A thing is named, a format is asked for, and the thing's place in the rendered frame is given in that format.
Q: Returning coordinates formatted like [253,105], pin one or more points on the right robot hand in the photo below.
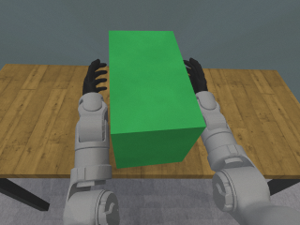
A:
[196,75]

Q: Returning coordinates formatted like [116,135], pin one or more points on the right robot forearm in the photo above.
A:
[220,144]

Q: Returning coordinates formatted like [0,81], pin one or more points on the left robot hand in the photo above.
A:
[90,82]

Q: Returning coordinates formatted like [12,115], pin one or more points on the table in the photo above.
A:
[39,113]

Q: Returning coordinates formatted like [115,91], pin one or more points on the robot right upper arm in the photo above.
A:
[243,193]

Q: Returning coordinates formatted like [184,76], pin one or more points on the robot left upper arm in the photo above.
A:
[92,207]

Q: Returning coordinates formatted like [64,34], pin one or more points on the left robot forearm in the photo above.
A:
[92,143]

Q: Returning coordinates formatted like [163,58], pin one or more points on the carton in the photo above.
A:
[155,117]

